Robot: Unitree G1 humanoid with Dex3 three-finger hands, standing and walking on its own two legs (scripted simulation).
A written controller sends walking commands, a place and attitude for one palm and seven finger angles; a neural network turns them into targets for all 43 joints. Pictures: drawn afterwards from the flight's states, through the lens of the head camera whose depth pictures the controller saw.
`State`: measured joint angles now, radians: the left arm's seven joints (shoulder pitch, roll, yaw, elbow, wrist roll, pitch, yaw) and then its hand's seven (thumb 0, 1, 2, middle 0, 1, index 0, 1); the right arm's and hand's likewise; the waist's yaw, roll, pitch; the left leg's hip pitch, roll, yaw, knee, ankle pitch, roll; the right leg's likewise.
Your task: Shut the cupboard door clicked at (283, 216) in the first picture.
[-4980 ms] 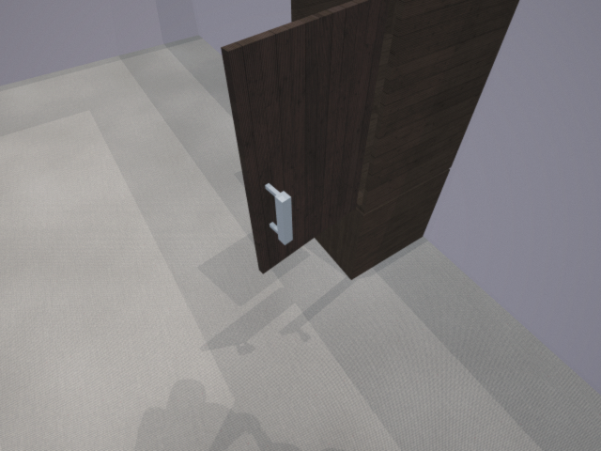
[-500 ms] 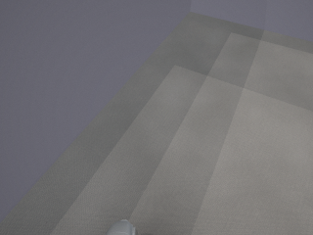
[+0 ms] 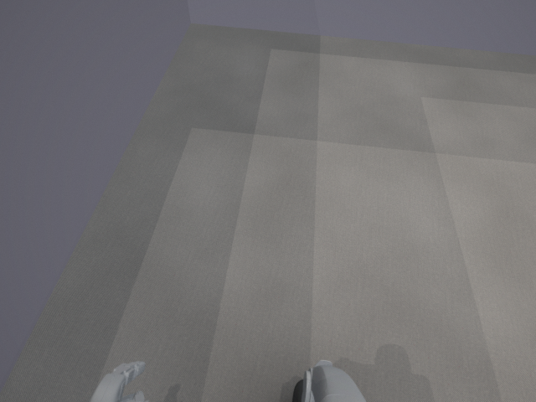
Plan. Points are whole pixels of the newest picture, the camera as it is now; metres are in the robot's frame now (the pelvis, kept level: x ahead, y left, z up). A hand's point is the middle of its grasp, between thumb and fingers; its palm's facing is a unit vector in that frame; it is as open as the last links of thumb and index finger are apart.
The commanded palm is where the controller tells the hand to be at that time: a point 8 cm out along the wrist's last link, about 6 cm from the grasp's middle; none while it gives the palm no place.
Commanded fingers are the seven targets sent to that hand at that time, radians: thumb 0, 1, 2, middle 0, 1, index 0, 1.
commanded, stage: walk around to get in front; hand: left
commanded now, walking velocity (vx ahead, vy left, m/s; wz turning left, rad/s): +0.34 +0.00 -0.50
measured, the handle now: out of the picture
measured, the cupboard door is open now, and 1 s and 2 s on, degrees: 98 98 98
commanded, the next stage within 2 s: walk to a spot facing it in 0.44 s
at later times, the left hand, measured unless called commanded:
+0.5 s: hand (198, 337) +0.24 +0.13 -0.16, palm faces -0.05 -0.97 -0.23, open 7.3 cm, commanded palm none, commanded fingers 0.00 0.90 0.90 -0.20 -0.30 -0.20 -0.30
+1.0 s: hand (217, 219) +0.50 +0.13 -0.17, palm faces +0.06 -0.98 -0.18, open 7.4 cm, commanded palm none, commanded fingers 0.00 0.90 0.90 -0.20 -0.30 -0.20 -0.30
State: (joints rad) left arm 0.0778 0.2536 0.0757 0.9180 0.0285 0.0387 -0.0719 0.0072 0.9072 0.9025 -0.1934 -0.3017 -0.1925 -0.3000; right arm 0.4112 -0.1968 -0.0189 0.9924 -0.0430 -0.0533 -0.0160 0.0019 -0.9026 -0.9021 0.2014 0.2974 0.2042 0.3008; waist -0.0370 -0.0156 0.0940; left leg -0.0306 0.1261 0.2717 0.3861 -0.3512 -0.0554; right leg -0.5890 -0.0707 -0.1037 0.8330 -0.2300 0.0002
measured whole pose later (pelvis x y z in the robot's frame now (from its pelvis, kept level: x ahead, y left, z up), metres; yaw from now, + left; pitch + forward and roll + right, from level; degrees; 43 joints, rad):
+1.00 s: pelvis +0.38 -0.06 +0.00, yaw +2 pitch +2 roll -2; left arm 0.10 0.20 0.06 0.93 0.01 0.03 0.01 0.00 0.91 0.90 -0.20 -0.30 -0.20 -0.30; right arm 0.27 -0.18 -0.04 1.02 -0.03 0.02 -0.01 0.00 -0.92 -0.90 0.20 0.30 0.21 0.30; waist -0.02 -0.02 0.07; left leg -0.31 -0.03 -0.06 0.49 -0.22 0.04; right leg -0.51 -0.05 0.02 0.92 -0.35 0.08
